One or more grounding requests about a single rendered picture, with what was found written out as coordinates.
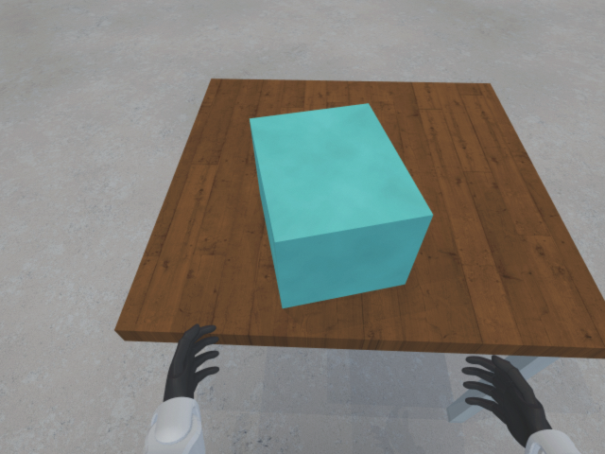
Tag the table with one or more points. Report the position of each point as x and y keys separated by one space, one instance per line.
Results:
x=497 y=273

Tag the left robot forearm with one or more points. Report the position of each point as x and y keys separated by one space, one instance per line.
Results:
x=176 y=428

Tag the robot right hand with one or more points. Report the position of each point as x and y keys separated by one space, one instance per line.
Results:
x=517 y=406

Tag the robot left hand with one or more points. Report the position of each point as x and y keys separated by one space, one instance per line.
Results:
x=182 y=378

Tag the right robot forearm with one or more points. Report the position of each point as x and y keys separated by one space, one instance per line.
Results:
x=550 y=441

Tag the carton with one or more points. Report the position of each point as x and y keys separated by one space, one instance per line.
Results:
x=342 y=212

